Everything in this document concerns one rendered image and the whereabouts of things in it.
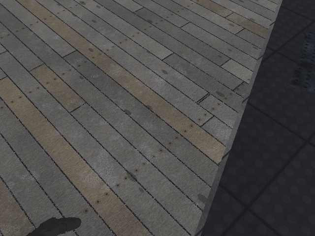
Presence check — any left robot hand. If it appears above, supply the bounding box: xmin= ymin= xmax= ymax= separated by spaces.
xmin=27 ymin=217 xmax=82 ymax=236

